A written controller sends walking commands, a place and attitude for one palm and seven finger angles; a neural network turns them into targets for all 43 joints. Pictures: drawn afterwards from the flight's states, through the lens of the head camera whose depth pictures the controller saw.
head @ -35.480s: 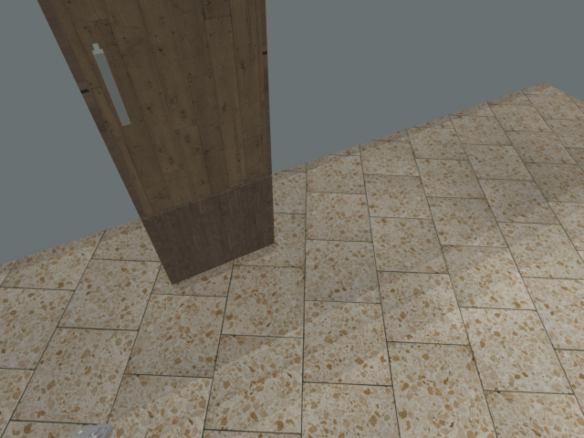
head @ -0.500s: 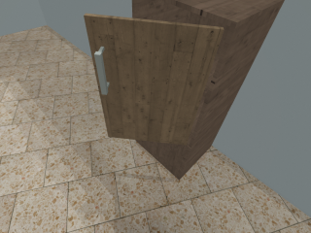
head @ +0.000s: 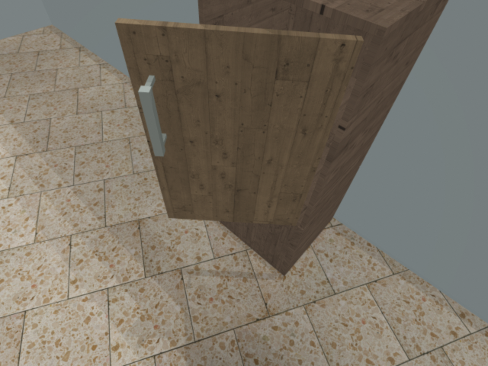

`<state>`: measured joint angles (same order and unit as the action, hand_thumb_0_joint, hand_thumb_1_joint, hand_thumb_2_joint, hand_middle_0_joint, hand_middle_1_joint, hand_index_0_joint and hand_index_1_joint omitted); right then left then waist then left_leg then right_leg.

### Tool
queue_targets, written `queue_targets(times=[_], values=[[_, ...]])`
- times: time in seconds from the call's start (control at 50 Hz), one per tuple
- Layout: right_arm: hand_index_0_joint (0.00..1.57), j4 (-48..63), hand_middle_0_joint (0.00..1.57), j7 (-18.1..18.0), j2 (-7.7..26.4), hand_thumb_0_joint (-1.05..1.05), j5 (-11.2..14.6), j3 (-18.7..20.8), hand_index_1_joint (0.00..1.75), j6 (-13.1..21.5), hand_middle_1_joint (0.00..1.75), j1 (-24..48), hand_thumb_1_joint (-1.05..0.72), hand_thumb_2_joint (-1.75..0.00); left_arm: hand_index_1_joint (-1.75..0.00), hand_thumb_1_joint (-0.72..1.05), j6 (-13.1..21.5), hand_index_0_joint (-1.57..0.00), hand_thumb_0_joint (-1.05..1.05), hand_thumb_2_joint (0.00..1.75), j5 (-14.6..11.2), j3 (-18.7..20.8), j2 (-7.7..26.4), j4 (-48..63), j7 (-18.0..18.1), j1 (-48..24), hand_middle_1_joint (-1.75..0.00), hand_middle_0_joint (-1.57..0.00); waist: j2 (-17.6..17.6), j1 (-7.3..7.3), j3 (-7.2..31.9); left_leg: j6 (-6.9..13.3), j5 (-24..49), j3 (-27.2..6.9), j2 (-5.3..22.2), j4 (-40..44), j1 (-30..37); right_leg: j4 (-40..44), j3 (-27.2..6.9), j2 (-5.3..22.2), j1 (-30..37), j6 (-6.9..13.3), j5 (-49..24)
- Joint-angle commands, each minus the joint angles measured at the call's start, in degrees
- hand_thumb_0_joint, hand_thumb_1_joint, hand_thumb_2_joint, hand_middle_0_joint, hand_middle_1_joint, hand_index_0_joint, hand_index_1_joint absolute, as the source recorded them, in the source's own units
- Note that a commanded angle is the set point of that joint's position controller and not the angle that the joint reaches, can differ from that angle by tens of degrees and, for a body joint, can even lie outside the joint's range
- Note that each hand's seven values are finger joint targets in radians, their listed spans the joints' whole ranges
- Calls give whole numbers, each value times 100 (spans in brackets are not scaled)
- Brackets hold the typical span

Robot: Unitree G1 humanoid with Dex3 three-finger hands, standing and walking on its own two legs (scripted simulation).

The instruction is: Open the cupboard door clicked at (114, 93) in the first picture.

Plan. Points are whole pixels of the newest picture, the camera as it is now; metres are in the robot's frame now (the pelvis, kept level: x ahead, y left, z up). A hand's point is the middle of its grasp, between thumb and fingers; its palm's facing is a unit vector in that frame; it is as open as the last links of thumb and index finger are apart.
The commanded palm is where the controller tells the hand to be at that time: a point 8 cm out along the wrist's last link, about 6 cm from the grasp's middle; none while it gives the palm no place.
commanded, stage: come to a stop and stand still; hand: left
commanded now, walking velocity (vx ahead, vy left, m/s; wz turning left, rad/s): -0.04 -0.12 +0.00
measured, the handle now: (155, 118) +0.54 +0.22 +0.08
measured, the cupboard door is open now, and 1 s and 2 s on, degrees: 40 40 40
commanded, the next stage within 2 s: look again from close up in 1.08 s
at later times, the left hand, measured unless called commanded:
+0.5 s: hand out of the picture -0.05 +0.13 -0.18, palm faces +0.04 -0.99 -0.14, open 7.3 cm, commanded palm none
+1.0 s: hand out of the picture +0.03 +0.16 -0.18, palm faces +0.01 -0.97 -0.22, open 7.3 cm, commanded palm none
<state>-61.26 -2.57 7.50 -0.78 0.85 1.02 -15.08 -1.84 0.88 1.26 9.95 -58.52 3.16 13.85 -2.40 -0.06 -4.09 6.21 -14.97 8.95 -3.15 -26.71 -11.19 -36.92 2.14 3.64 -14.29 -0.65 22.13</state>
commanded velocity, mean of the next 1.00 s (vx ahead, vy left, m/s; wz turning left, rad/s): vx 0.04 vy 0.01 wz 0.00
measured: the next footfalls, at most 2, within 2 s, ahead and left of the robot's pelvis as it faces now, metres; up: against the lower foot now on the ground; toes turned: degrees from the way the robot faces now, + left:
right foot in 0.22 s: +0.01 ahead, -0.14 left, +0.00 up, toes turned +1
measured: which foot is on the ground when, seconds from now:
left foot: down 0.00-1.00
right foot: up 0.00-0.20, down 0.22-1.00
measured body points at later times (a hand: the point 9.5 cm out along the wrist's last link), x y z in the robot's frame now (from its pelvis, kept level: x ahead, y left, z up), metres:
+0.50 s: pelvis -0.01 -0.03 +0.00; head -0.01 -0.01 +0.45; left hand -0.05 +0.18 -0.17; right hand -0.04 -0.25 -0.15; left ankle +0.00 +0.05 -0.74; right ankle -0.04 -0.15 -0.74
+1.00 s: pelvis +0.02 -0.01 +0.00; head +0.04 -0.01 +0.45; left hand +0.03 +0.22 -0.16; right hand +0.02 -0.23 -0.17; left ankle +0.00 +0.05 -0.74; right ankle -0.04 -0.15 -0.74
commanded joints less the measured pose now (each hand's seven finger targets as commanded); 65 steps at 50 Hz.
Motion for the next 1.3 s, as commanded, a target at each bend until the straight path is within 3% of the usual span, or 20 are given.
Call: queue_targets(times=[0.0,0.06,0.12,0.16,0.2,0.24,0.28,0.36,0.46,0.5,0.52,0.54,0.56,0.6,0.64,0.68,0.7,0.8,1.12,1.28], values=[[20,224,20,-73,795,0,-25,181,30,44,30,-324,-90,-90,-30,90,22,-20,0,90,2,83,203,252,-48,369,-30,-20,655,-8,535,590,4807,-1598,2016,543,841,-600,-172,-25,-525,40,312],[20,261,20,-51,868,0,-58,212,30,8,30,-182,-90,-90,-30,90,-20,-20,0,90,18,85,121,260,-90,333,-30,-20,645,-1,565,579,3443,-1573,1997,731,461,-547,-146,-49,-356,34,279],[20,209,20,-3,843,0,-64,186,30,-12,30,-57,-90,-90,-30,90,15,-20,0,90,23,55,72,151,-127,437,-30,-20,659,-53,491,335,1686,-1517,1816,867,70,341,-61,-38,99,61,-93],[20,162,20,47,731,0,-23,138,30,-24,30,-8,-90,-90,-30,90,95,-20,0,90,41,21,139,29,-128,580,-30,-20,220,-90,338,-90,29,-1334,1387,811,-445,1440,-281,33,631,128,-756],[20,92,20,130,538,0,-3,64,30,-56,30,-88,-90,-90,-30,90,171,-20,0,90,32,-46,313,-7,-121,483,-30,-20,44,23,-62,-388,-870,-1055,855,824,-442,1865,-738,430,108,382,10],[20,7,20,150,556,0,-39,55,30,-85,30,-190,-90,-90,-30,90,234,-20,0,90,26,-39,391,-48,-142,447,-30,-20,-350,89,-100,-436,-751,-801,722,502,-81,2040,-851,402,-372,414,685],[20,-51,20,170,564,0,-49,45,30,-95,30,-330,-90,-90,-30,90,225,-20,0,90,22,-21,446,-37,-154,457,-30,-20,-309,117,-272,-437,-836,-730,682,401,-37,2143,-902,420,-661,440,1167],[20,-89,20,182,521,0,-45,8,30,-66,30,-486,-90,-90,-30,90,243,-20,0,90,10,7,459,-46,-164,673,-30,-20,-152,68,-461,-434,-686,-689,631,267,-222,2077,-959,447,-660,516,1065],[20,-189,20,134,506,0,-2,-38,30,31,30,-705,-90,-90,-30,90,280,-20,0,90,6,-39,243,-176,-143,930,-30,-20,363,7,-320,-318,-107,-1027,903,683,-158,1442,-502,207,-264,399,-367],[20,-235,20,101,516,0,25,-43,30,91,30,-725,-90,-90,-30,90,306,-20,0,90,9,-69,127,-255,-128,1092,-30,-20,340,-65,-66,-230,632,-1086,1032,679,-12,1304,-336,174,61,313,-1075],[20,198,20,132,725,0,50,-96,30,121,30,-11,-90,-90,-30,90,441,-20,0,90,70,-137,309,-595,119,1383,-30,-20,537,-219,-432,-429,1263,-950,1040,-479,-484,1686,-657,420,-191,310,-1965],[20,272,20,182,454,0,8,-91,30,31,30,-348,-90,-90,-30,90,471,-20,0,90,17,-104,538,-300,53,1097,-30,-20,384,102,-219,-483,-352,-916,779,-368,-490,1862,-927,630,-339,506,-293],[20,234,20,201,446,0,-29,-74,30,-6,30,-617,-90,-90,-30,90,478,-20,0,90,19,-120,457,-217,18,796,-30,-20,296,255,-186,-470,-408,-935,731,-337,-481,1733,-846,478,-482,569,277],[20,140,20,197,419,0,-43,-89,30,83,30,-902,-90,-90,-30,90,502,-20,0,90,21,-125,308,-206,-4,856,-30,-20,979,203,275,-340,564,-1123,887,-123,-275,1146,-457,230,-94,515,-688],[20,155,20,138,510,0,-13,-99,30,156,30,-896,-90,-90,-30,90,479,-20,0,90,-3,-142,165,-322,-3,1028,-30,-20,720,86,686,-201,1616,-1276,1066,-49,-66,829,-219,57,292,411,-1043],[20,123,20,84,580,0,-3,-89,30,175,30,-879,-90,-90,-30,90,447,-20,0,90,-18,-169,41,-395,19,1062,-30,-20,310,55,615,-178,2201,-1219,1108,-103,38,825,-201,69,325,364,-1280],[20,88,20,70,534,0,-6,-104,30,173,30,-832,-90,-90,-30,90,436,-20,0,90,-6,-177,18,-396,27,1023,-30,-20,269,43,334,-181,2373,-1175,1068,-92,-45,838,-224,73,273,351,-1451],[20,-40,20,70,515,0,-9,-113,30,141,30,-656,-90,-90,-30,90,365,-20,0,90,-2,-138,107,-350,29,884,-30,-20,95,14,-73,-235,1987,-1087,983,168,-113,961,-265,143,209,301,-1523],[20,-113,20,57,748,0,-7,-83,30,104,30,-286,-90,-90,-30,90,277,-20,0,90,-5,-76,483,-210,1,590,-30,-20,202,-6,265,-281,2144,-920,978,357,412,1134,-352,242,463,237,-1992],[20,-155,20,69,766,0,3,-71,30,84,30,-162,-90,-90,-30,90,258,-20,0,90,-6,-98,494,-266,-26,569,-30,-20,225,-7,153,-292,1543,-928,998,553,428,1351,-392,261,354,218,-1599]])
